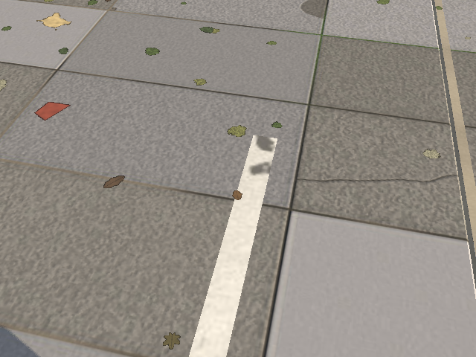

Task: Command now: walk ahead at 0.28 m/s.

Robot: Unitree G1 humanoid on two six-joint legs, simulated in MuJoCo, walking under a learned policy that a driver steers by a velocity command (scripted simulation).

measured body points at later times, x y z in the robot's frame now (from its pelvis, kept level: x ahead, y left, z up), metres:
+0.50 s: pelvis +0.19 +0.06 +0.02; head +0.20 +0.07 +0.47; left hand +0.37 +0.30 -0.11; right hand +0.11 -0.18 -0.12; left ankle +0.08 +0.15 -0.73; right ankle +0.36 -0.11 -0.66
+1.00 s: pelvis +0.48 -0.01 +0.02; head +0.51 -0.03 +0.47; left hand +0.61 +0.23 -0.11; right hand +0.59 -0.32 -0.07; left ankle +0.70 +0.13 -0.67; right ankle +0.44 -0.08 -0.73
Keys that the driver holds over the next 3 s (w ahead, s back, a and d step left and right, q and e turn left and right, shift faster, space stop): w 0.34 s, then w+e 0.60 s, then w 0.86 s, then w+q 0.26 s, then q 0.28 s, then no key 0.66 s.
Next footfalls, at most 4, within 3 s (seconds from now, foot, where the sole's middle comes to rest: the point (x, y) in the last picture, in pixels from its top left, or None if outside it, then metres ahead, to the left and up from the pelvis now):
0.18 left None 0.12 0.15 -0.76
0.70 right None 0.48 -0.09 -0.76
1.18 left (237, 268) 0.80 0.03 -0.76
1.70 right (335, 224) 0.98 -0.30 -0.76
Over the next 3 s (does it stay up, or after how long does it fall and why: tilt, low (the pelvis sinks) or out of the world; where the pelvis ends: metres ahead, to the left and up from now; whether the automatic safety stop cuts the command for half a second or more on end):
stays up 1.27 -0.28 0.00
